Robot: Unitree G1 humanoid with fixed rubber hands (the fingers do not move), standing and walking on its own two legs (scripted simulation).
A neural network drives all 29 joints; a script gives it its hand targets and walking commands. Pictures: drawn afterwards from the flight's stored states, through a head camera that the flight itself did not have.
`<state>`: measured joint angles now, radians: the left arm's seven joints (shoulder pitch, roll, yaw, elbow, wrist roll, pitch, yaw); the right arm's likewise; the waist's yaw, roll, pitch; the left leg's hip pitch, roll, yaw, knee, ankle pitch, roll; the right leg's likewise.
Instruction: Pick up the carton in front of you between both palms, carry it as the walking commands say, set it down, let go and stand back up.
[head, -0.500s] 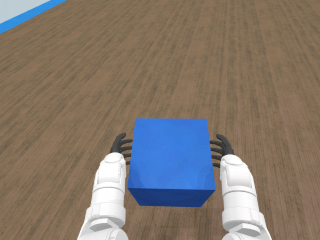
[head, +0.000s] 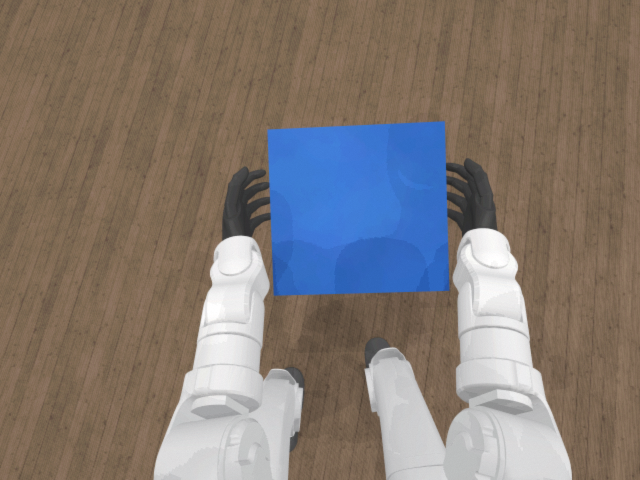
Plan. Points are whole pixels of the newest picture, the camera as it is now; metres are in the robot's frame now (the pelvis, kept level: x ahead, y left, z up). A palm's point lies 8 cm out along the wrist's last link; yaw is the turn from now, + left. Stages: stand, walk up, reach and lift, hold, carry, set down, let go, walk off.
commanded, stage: set down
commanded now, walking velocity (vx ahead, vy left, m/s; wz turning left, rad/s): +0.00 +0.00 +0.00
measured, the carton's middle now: (353, 213) +0.44 -0.06 -0.18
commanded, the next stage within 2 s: none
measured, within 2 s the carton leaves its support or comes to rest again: rests again in 1.88 s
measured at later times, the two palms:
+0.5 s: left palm (279, 218) +0.45 +0.06 -0.21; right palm (462, 231) +0.40 -0.23 -0.22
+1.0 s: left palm (303, 220) +0.49 +0.03 -0.36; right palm (451, 241) +0.42 -0.26 -0.37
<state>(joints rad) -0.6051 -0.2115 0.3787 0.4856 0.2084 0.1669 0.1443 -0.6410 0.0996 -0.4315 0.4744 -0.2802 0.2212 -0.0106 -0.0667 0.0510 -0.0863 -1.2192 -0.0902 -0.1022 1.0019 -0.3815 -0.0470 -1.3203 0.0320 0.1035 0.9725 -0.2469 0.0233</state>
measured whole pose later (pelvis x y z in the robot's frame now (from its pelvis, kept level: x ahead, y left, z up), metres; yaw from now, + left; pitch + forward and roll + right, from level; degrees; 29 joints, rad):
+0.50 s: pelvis -0.03 +0.00 -0.13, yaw +2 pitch +45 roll +5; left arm -0.99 -0.10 0.47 0.74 0.23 0.26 0.15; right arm -0.94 0.00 -0.49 0.63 -0.30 0.33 -0.04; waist -0.10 0.10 -0.18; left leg -1.80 -0.16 -0.07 1.56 -0.54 -0.07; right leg -1.91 0.07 0.14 1.51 -0.38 0.05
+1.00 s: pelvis -0.05 +0.01 -0.24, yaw +4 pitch +47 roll +4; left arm -1.32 0.04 0.34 0.90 0.14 0.25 0.23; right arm -1.18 -0.13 -0.53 0.72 -0.23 0.31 0.00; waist -0.17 0.11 0.02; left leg -2.15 -0.22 -0.07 1.90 -0.58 -0.09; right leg -2.25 0.07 0.14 1.84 -0.41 0.09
